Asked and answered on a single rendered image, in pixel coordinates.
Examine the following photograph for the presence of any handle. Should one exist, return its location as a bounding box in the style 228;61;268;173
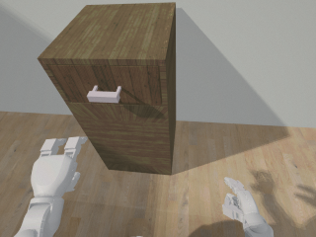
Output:
87;85;121;104

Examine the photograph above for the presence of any drawer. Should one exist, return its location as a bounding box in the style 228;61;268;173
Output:
48;64;162;107

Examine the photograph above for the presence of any robot right hand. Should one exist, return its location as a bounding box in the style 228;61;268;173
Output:
222;177;260;222

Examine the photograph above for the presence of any right robot forearm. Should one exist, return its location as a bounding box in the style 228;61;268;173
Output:
242;212;274;237

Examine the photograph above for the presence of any left robot forearm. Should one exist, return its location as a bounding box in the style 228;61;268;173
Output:
14;196;64;237

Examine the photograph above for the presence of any robot left hand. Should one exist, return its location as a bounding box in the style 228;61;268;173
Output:
31;136;88;198

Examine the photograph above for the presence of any cabinet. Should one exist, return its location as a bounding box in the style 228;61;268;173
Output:
38;2;177;176

